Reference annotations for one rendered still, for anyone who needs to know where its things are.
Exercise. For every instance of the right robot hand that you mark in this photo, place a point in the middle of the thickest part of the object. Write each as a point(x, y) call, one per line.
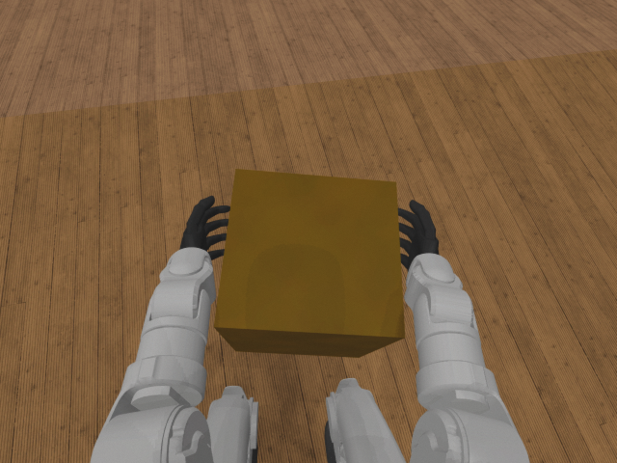
point(422, 235)

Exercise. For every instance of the left robot hand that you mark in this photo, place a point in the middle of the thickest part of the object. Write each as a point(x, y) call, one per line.
point(195, 234)

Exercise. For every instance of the robot left forearm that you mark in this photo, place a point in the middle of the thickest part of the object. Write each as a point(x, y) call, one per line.
point(169, 365)

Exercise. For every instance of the robot right shin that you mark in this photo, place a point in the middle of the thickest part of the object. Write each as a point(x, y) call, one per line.
point(339, 451)

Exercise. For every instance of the carton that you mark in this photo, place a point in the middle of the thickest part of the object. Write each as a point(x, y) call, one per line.
point(311, 266)

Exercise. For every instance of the robot left thigh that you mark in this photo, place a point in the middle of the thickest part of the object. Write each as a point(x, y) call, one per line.
point(232, 422)

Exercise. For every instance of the robot right forearm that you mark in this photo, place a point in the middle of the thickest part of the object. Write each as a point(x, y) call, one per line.
point(452, 370)

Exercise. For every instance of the robot left upper arm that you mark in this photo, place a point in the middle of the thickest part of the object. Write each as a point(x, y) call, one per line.
point(172, 434)

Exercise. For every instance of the robot right upper arm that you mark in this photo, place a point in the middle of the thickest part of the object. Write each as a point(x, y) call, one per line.
point(448, 435)

